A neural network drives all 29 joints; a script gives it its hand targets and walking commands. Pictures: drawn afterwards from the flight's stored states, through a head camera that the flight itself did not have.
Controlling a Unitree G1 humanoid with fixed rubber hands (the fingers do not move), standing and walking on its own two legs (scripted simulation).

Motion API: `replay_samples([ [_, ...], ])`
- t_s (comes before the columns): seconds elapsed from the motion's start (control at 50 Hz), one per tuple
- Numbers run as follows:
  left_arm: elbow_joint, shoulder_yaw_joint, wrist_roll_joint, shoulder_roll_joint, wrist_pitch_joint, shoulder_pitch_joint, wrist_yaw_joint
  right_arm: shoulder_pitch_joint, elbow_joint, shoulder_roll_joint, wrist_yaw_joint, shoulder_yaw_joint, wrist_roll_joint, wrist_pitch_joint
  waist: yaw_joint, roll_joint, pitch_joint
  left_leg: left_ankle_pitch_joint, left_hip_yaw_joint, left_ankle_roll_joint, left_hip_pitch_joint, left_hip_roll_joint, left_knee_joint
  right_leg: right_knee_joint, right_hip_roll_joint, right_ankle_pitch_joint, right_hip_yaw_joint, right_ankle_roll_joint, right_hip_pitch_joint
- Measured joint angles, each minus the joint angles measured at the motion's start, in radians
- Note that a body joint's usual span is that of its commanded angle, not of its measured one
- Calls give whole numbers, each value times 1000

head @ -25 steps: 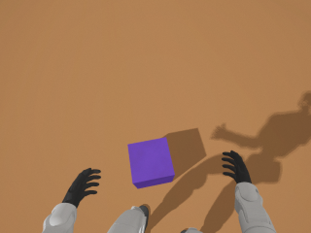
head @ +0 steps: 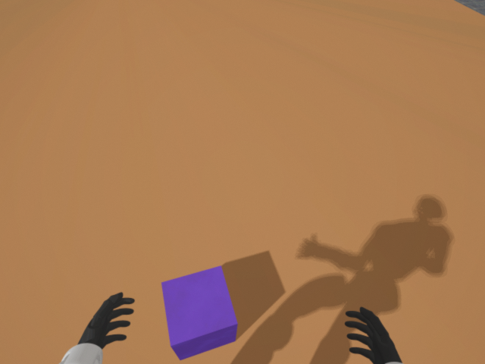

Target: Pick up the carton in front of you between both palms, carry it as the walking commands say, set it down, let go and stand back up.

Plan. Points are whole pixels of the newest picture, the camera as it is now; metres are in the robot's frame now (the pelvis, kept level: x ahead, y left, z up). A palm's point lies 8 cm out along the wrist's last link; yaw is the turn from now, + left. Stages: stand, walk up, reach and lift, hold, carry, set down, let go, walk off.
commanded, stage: let go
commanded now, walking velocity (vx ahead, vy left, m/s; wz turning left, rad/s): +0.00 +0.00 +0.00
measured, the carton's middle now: (200, 313) +0.38 +0.12 -0.65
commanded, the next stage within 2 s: stand in 0.24 s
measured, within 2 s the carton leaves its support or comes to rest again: neither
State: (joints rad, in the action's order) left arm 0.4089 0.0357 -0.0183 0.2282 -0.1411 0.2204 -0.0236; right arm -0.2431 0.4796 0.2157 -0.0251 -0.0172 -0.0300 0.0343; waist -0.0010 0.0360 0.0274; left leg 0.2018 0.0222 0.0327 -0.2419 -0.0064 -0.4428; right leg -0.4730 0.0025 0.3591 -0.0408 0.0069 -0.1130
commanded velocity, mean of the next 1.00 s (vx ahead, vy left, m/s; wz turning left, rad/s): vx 0.00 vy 0.00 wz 0.00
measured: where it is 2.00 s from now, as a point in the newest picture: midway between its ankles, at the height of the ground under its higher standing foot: outside the picture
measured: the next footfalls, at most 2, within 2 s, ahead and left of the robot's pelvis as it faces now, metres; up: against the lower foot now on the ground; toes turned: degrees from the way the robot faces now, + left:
none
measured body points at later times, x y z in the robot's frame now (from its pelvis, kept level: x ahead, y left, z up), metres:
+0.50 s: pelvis -0.01 +0.03 -0.01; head +0.00 +0.07 +0.44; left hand +0.13 +0.31 -0.12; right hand +0.12 -0.26 -0.08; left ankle +0.02 +0.14 -0.74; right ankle -0.07 -0.11 -0.74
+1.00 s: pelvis -0.01 +0.05 +0.00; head +0.00 +0.07 +0.44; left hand +0.09 +0.33 -0.13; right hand +0.10 -0.24 -0.10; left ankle +0.02 +0.14 -0.74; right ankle -0.07 -0.11 -0.74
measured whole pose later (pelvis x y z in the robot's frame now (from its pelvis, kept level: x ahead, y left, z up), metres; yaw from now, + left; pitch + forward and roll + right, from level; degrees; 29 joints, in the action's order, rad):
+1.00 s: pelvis -0.01 +0.05 +0.00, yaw +0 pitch -2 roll -1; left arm 0.77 0.05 -0.02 0.33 0.00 0.27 0.04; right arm -0.18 0.84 0.27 0.02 -0.06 0.03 -0.01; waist -0.01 0.05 0.04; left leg 0.25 0.01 -0.03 -0.26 0.03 -0.55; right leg -0.45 -0.03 0.35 -0.05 -0.06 -0.07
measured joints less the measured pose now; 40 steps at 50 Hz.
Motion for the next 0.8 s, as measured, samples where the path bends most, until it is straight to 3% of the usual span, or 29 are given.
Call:
replay_samples([
  [0.24,-33,-1,3,5,-76,10,0,33,-6,-16,-10,-10,23,52,1,-1,62,2,8,-15,35,13,-34,-8,-11,-5,9,-14,53],
  [0.34,110,20,4,37,49,-2,14,38,136,12,17,-30,64,4,-1,10,16,37,8,-26,-22,8,-102,-31,-5,6,8,-24,16],
  [0.42,185,41,-4,65,98,10,17,27,196,41,24,-59,69,-21,-9,28,-3,56,2,-35,-38,9,-126,-36,-7,13,2,-32,7],
  [0.8,321,18,-3,94,140,39,58,55,320,43,49,-50,62,-44,-14,21,13,64,-18,-65,-28,26,-123,6,-28,-2,-14,-61,31],
])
